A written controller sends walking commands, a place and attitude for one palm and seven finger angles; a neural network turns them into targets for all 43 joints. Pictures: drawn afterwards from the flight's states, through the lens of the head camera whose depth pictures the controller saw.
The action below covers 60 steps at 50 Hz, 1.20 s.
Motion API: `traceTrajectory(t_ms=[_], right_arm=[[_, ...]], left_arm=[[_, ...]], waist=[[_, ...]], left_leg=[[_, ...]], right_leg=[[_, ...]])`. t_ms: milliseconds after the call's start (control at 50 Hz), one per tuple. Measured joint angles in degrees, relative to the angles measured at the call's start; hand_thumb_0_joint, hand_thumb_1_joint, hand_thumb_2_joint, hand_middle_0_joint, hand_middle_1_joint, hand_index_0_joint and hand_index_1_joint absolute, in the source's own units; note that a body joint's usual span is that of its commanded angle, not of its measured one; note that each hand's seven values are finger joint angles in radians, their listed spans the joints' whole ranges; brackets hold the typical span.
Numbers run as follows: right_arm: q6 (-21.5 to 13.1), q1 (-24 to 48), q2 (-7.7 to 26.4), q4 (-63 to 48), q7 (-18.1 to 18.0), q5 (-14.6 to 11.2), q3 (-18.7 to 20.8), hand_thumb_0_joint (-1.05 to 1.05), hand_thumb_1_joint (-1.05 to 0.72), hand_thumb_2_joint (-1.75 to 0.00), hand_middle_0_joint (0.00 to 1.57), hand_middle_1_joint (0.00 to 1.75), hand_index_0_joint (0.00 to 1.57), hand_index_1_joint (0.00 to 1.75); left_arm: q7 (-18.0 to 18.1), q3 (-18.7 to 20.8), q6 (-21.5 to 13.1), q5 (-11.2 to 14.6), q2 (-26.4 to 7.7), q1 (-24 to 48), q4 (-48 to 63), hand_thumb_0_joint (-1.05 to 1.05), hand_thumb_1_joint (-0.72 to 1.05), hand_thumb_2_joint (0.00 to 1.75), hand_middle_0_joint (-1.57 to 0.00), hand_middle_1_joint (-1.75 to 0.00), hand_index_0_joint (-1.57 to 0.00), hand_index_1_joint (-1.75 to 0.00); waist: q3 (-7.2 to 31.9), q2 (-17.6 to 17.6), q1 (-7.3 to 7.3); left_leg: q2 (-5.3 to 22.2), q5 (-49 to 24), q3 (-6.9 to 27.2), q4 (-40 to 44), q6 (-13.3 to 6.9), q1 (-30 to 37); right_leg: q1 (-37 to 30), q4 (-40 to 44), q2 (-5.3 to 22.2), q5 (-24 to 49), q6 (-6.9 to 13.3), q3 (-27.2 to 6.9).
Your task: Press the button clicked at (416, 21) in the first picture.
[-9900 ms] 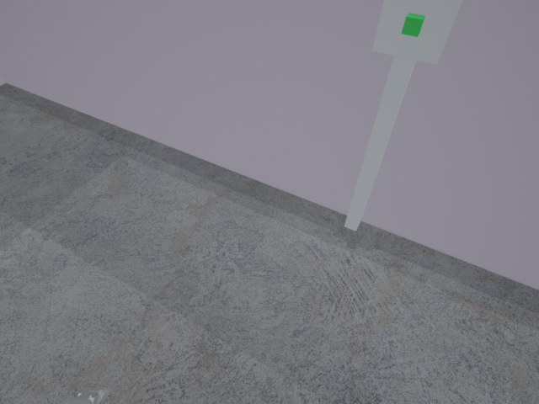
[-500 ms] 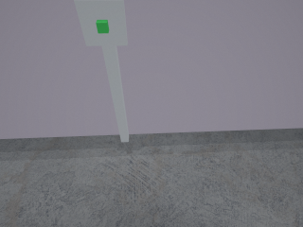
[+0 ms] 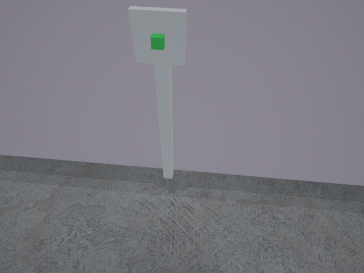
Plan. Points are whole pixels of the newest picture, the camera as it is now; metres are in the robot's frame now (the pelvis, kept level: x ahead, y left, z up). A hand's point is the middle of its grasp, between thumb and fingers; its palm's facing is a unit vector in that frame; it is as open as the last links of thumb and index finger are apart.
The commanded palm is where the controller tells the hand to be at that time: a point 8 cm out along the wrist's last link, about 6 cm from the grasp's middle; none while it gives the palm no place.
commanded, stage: take the last steps up to it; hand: left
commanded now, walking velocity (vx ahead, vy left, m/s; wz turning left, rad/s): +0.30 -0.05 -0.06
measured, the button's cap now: (158, 41) +0.77 +0.17 +0.15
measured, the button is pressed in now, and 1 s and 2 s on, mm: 0 0 0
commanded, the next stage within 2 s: come to a stop and stand still in 0.56 s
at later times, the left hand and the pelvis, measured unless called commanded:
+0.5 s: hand (125, 220) +0.29 +0.20 -0.17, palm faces -0.08 -0.98 -0.19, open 7.4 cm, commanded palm none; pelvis +0.16 +0.02 -0.01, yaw -4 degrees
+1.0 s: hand (138, 206) +0.34 +0.18 -0.19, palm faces +0.03 -0.98 -0.20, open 7.3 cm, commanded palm none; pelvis +0.28 -0.01 -0.02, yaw -3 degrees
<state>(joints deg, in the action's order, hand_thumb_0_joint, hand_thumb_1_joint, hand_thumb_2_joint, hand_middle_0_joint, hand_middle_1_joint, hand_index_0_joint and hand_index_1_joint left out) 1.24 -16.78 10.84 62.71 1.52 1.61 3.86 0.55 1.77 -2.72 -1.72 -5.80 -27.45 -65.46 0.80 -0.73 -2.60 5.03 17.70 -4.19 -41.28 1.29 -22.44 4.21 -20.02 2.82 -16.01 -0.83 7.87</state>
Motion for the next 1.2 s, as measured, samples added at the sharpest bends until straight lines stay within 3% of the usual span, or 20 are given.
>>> traceTrajectory(t_ms=[60,100,140,180,240,320,400,480,560,600,660,680,720,840,940,1000,1040,1060,1100,1200], right_arm=[[-2.1,2.0,-0.8,-1.1,-0.4,-0.3,-0.7,0.01,-0.91,-0.9,0.2,0.3,0.19,0.3],[-3.8,3.8,-1.9,-1.7,-1.2,-0.1,-0.7,0.01,-0.92,-0.9,0.2,0.3,0.19,0.3],[-4.8,4.0,-2.1,-2.6,-2.1,0.0,-0.7,0.01,-0.93,-0.9,0.2,0.3,0.2,0.3],[-5.2,3.1,-2.1,-2.9,-2.6,-0.1,-0.8,0.0,-0.95,-0.9,0.2,0.3,0.2,0.3],[-5.6,0.5,-2.5,-2.0,-2.9,-0.3,-1.5,0.0,-0.94,-0.9,0.2,0.3,0.2,0.3],[-5.6,-3.3,-3.8,0.1,-2.9,-0.5,-2.3,0.0,-0.93,-0.9,0.2,0.3,0.2,0.3],[-5.4,-6.8,-5.3,2.0,-2.9,-0.4,-2.7,0.01,-0.92,-0.9,0.2,0.3,0.2,0.3],[-5.1,-9.4,-6.0,3.3,-2.9,0.1,-2.6,0.01,-0.91,-0.9,0.2,0.3,0.2,0.3],[-4.4,-11.3,-5.5,4.7,-2.7,0.1,-2.2,0.01,-0.9,-0.9,0.2,0.3,0.2,0.3],[-3.8,-12.4,-5.6,5.6,-2.4,-0.3,-2.0,0.01,-0.9,-0.9,0.21,0.3,0.2,0.3],[-2.3,-9.9,-4.3,5.5,-2.3,-1.2,-1.6,0.01,-0.9,-0.9,0.21,0.3,0.2,0.3],[-1.9,-8.7,-3.8,5.0,-2.3,-1.2,-1.4,0.01,-0.9,-0.9,0.21,0.3,0.2,0.3],[-1.5,-5.9,-2.7,3.5,-2.4,-0.8,-1.1,0.01,-0.91,-0.9,0.2,0.3,0.2,0.3],[-0.9,1.7,-0.7,-1.5,-3.0,-0.9,-1.2,0.01,-0.91,-0.9,0.2,0.3,0.19,0.3],[0.1,6.9,-0.4,-4.1,-2.7,-1.0,-1.0,0.01,-0.91,-0.9,0.2,0.3,0.19,0.3],[0.0,8.7,-0.8,-5.3,-2.5,-1.0,-0.9,0.01,-0.91,-0.9,0.2,0.3,0.19,0.3],[-0.4,9.4,-1.7,-5.6,-2.4,-0.8,-1.2,0.0,-0.91,-0.9,0.2,0.3,0.19,0.3],[-0.5,9.6,-2.1,-5.9,-2.4,-0.7,-1.4,0.0,-0.91,-0.9,0.2,0.3,0.19,0.3],[-0.6,9.8,-2.6,-6.4,-2.8,-0.4,-2.0,0.01,-0.91,-0.9,0.2,0.3,0.19,0.3],[-1.0,10.0,-3.3,-6.4,-3.4,-0.5,-2.4,0.0,-0.91,-0.9,0.2,0.3,0.2,0.3]], left_arm=[[-0.1,0.2,0.7,0.3,0.0,-1.5,-1.5,0.0,0.9,0.89,-0.2,-0.3,-0.2,-0.3],[-0.3,0.3,1.9,0.6,-0.3,-1.2,-2.6,0.0,0.9,0.89,-0.2,-0.3,-0.2,-0.3],[-0.4,0.2,3.2,0.5,-0.4,-0.1,-3.1,0.01,0.9,0.89,-0.2,-0.3,-0.2,-0.3],[-0.8,0.6,3.5,0.3,-1.1,2.0,-2.8,0.01,0.9,0.89,-0.2,-0.3,-0.2,-0.3],[-1.1,1.3,3.0,0.1,-2.8,5.9,-0.5,0.01,0.91,0.89,-0.2,-0.3,-0.2,-0.3],[-1.2,2.1,2.7,0.2,-4.7,11.2,3.0,0.01,0.91,0.89,-0.2,-0.3,-0.2,-0.3],[-1.4,2.4,3.2,0.3,-5.6,16.0,5.3,0.0,0.91,0.9,-0.19,-0.3,-0.2,-0.3],[-1.7,2.1,3.3,0.6,-5.6,20.3,6.7,0.0,0.91,0.9,-0.19,-0.3,-0.2,-0.3],[-1.8,1.4,2.1,0.8,-4.9,23.2,7.8,0.0,0.91,0.9,-0.19,-0.3,-0.2,-0.3],[-1.8,1.0,0.2,0.6,-4.9,23.3,8.2,0.0,0.91,0.9,-0.19,-0.3,-0.2,-0.3],[-1.1,0.6,-1.3,1.0,-3.5,23.0,7.7,0.0,0.91,0.89,-0.2,-0.3,-0.2,-0.3],[-0.9,0.4,-1.2,1.2,-3.0,22.4,7.4,0.0,0.91,0.89,-0.2,-0.3,-0.2,-0.3],[-0.3,0.0,-0.7,1.2,-2.0,20.9,6.4,0.0,0.91,0.89,-0.2,-0.3,-0.2,-0.3],[1.2,0.5,1.1,0.9,-3.0,18.7,5.6,-0.03,0.95,0.89,-0.2,-0.3,-0.2,-0.3],[1.1,0.7,2.8,0.5,-3.3,17.3,6.0,-0.01,0.93,0.89,-0.2,-0.3,-0.2,-0.3],[1.2,1.1,3.6,0.6,-3.7,16.3,6.4,-0.01,0.92,0.89,-0.2,-0.3,-0.2,-0.3],[1.2,1.4,4.4,0.9,-4.4,16.0,6.4,0.0,0.91,0.89,-0.2,-0.3,-0.2,-0.3],[1.3,1.4,4.9,1.0,-4.7,15.7,6.4,0.0,0.91,0.89,-0.2,-0.3,-0.2,-0.3],[1.5,1.6,5.7,1.1,-4.9,15.2,6.4,0.0,0.91,0.89,-0.2,-0.3,-0.2,-0.3],[1.0,2.1,5.6,0.9,-5.8,13.6,6.3,0.0,0.91,0.89,-0.2,-0.3,-0.2,-0.3]], waist=[[-0.6,0.8,-0.36],[-1.3,2.6,0.13],[-1.2,2.3,1.09],[-1.0,2.0,2.04],[-0.7,2.2,2.42],[-0.7,2.7,2.51],[-1.5,2.5,3.51],[-3.3,1.5,5.61],[-5.0,-0.2,7.14],[-4.9,0.2,6.81],[-6.0,-1.0,6.35],[-6.0,-1.2,6.09],[-5.6,-1.5,5.61],[-3.7,-1.9,3.67],[-4.3,-1.4,1.84],[-4.7,-0.4,1.27],[-5.3,1.8,0.83],[-5.4,2.3,0.61],[-5.3,2.3,0.75],[-4.5,2.3,0.97]], left_leg=[[-0.7,-2.0,-2.2,9.9,-0.6,5.1],[-1.8,-0.8,-3.9,8.1,-2.3,5.6],[-1.7,0.1,-4.8,8.3,-3.5,7.4],[-1.9,-0.5,-5.3,11.6,-3.8,10.4],[-2.8,-1.8,-5.6,17.3,-3.8,14.8],[-3.8,-2.0,-6.1,21.8,-3.7,19.4],[-4.1,-0.4,-6.5,23.6,-3.0,22.9],[-3.5,2.2,-6.7,23.9,-1.7,25.9],[-1.4,7.1,-6.9,20.0,0.4,27.6],[-0.1,10.6,-6.5,9.8,0.7,24.8],[0.0,12.7,0.0,-18.8,-0.6,12.5],[-0.2,11.4,1.0,-24.6,-0.8,8.8],[0.1,7.9,1.5,-28.6,-0.7,2.7],[-0.2,4.3,1.9,-11.5,0.8,-3.0],[-2.2,5.0,1.9,-4.6,1.3,-1.2],[-3.0,-0.1,1.2,3.4,1.1,3.0],[-4.4,-2.3,0.0,5.4,-2.5,4.3],[-4.6,-2.2,-0.4,5.8,-3.5,4.5],[-4.5,-2.8,-0.5,7.5,-4.4,5.0],[-4.0,-6.5,-0.8,12.9,-4.5,5.5]], right_leg=[[0.9,-5.4,0.8,-4.1,-1.5,-0.4],[4.9,-16.0,2.3,-9.1,-0.3,-2.4],[10.8,-30.0,1.5,-11.6,0.6,-3.6],[16.0,-39.0,1.5,-8.1,0.8,-3.3],[22.1,-43.2,2.3,-1.3,0.1,-3.3],[28.3,-44.0,3.1,3.8,-0.9,-4.1],[31.2,-40.0,3.7,6.5,-1.3,-3.9],[29.9,-29.1,3.3,6.7,-0.4,-2.6],[24.6,-17.7,0.9,5.5,1.8,-0.7],[20.3,-13.0,0.2,9.8,3.4,0.1],[19.3,-17.0,-0.7,4.6,4.8,1.2],[18.1,-16.3,-1.0,3.6,4.9,1.5],[15.8,-13.5,-1.6,3.9,4.3,1.8],[12.8,-8.6,-2.4,4.8,4.6,1.9],[12.4,-10.8,-1.9,2.9,3.8,1.5],[13.0,-13.5,-1.1,1.3,2.8,1.4],[13.9,-16.2,0.2,-0.4,1.8,0.2],[14.9,-19.3,-0.1,-4.9,1.1,-1.4],[17.5,-28.5,-1.8,-11.1,0.3,-5.0],[20.0,-41.8,-3.0,-9.9,-1.6,-8.9]])
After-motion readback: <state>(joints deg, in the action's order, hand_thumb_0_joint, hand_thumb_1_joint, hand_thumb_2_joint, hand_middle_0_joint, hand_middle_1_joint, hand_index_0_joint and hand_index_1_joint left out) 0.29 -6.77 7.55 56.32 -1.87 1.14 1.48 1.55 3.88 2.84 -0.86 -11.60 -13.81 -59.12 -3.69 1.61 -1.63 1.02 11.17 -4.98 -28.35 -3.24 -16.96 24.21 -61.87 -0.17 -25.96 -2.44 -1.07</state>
